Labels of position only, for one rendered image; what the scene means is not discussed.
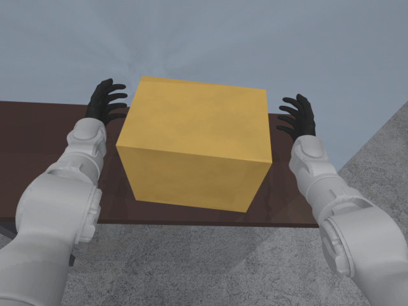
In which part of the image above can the robot left upper arm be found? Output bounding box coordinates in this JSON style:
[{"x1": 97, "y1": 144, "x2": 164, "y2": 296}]
[{"x1": 0, "y1": 173, "x2": 103, "y2": 306}]

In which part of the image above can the right robot forearm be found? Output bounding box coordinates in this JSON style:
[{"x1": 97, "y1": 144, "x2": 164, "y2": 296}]
[{"x1": 289, "y1": 135, "x2": 408, "y2": 258}]

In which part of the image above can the carton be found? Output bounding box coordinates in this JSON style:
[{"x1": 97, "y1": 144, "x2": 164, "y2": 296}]
[{"x1": 116, "y1": 76, "x2": 272, "y2": 212}]

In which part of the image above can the left robot forearm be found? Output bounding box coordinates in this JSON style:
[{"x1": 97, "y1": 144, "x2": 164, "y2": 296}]
[{"x1": 15, "y1": 118, "x2": 106, "y2": 232}]

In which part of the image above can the left robot hand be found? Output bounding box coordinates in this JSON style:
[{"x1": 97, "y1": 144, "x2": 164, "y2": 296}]
[{"x1": 84, "y1": 78, "x2": 128, "y2": 128}]

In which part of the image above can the table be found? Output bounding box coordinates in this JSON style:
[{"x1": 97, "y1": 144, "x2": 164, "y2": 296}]
[{"x1": 0, "y1": 101, "x2": 319, "y2": 266}]

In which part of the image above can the right robot hand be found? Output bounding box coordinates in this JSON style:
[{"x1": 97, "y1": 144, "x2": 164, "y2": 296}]
[{"x1": 276, "y1": 94, "x2": 316, "y2": 143}]

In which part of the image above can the robot right upper arm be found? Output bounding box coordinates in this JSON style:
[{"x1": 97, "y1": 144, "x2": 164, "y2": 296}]
[{"x1": 319, "y1": 207, "x2": 408, "y2": 306}]

